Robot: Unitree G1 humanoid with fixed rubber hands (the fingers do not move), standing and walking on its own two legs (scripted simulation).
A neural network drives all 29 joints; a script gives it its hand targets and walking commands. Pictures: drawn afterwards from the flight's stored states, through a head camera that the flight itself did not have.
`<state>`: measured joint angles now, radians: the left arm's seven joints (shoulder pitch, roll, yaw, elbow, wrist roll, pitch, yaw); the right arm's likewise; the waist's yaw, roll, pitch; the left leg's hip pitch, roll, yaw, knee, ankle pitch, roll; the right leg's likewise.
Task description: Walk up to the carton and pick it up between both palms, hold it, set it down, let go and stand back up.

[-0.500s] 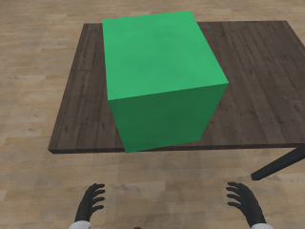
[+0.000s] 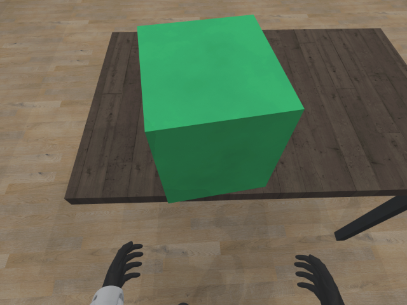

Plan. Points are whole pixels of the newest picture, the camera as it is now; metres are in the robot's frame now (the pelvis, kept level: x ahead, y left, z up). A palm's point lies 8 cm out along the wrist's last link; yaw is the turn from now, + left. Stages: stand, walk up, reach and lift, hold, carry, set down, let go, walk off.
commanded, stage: let go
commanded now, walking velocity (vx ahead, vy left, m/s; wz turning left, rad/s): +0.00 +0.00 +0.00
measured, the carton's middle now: (208, 115) +0.50 +0.01 +0.04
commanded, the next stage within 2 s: stand in 0.14 s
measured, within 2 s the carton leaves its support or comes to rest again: neither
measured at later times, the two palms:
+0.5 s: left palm out of the picture +0.12 +0.23 -0.11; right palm out of the picture +0.12 -0.26 -0.09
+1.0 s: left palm out of the picture -0.01 +0.26 -0.14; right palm out of the picture +0.03 -0.26 -0.11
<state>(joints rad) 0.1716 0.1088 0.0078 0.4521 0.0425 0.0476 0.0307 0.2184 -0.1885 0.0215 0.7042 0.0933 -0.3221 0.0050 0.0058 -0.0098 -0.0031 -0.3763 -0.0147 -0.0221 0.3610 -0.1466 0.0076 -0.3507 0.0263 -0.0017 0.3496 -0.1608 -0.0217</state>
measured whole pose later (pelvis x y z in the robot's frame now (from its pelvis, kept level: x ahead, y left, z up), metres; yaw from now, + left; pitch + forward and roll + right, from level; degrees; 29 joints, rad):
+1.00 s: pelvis -0.04 +0.02 -0.01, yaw +0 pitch +1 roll -1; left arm 0.37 0.23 0.01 0.90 0.04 -0.04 0.02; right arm 0.28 -0.31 0.02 0.95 0.02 -0.06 0.00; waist 0.01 -0.01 -0.13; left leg -0.37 -0.02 -0.02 0.55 -0.21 0.03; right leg -0.32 0.03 0.00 0.49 -0.20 -0.01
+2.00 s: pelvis -0.04 +0.02 -0.01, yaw +0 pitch +1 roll -1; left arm 0.27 0.23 0.01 0.95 0.04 -0.04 0.02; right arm 0.28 -0.31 0.02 0.96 0.02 -0.06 0.00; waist 0.01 -0.01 -0.08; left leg -0.37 -0.02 -0.02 0.55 -0.20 0.03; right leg -0.32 0.03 0.00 0.49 -0.20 -0.01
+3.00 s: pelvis -0.03 +0.01 -0.01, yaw +0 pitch +2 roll -1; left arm 0.22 0.23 0.01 0.98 0.04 -0.04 0.02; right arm 0.28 -0.31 0.02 0.96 0.02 -0.06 0.00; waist 0.01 -0.01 -0.06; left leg -0.37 -0.02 -0.02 0.54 -0.21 0.03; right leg -0.32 0.03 0.00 0.49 -0.20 -0.01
